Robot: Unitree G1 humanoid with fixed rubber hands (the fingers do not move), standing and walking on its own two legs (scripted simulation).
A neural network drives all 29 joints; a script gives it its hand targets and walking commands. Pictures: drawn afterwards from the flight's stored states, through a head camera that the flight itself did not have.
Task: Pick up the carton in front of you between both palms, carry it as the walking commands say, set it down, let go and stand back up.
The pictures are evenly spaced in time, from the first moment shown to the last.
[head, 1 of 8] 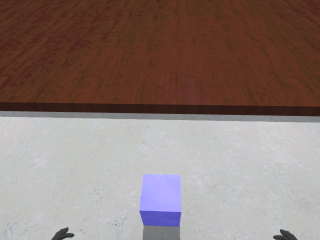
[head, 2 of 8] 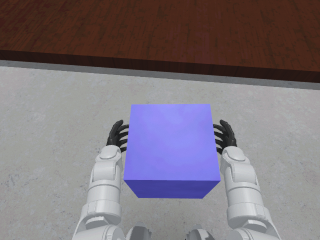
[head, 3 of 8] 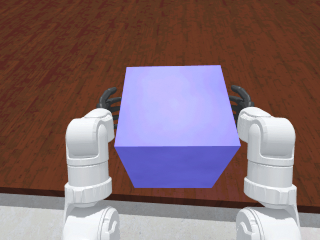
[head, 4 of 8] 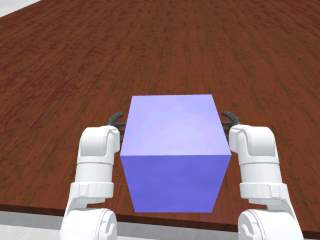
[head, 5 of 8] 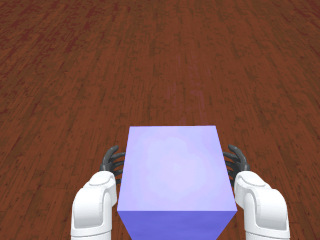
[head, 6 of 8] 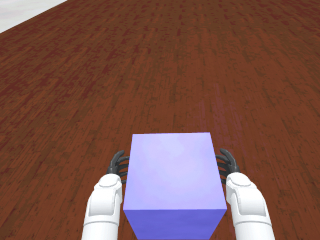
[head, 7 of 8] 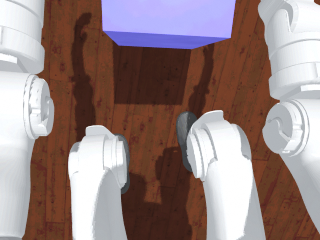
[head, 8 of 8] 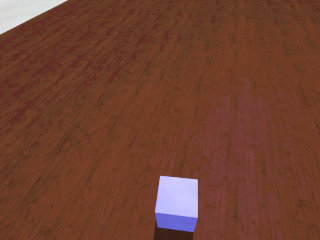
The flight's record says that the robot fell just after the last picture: no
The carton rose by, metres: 0.88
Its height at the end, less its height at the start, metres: +0.11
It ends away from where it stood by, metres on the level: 3.67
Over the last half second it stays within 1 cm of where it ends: yes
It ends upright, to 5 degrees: yes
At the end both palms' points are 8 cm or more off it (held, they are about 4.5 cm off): yes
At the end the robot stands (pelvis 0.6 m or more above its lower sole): yes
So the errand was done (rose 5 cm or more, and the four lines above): yes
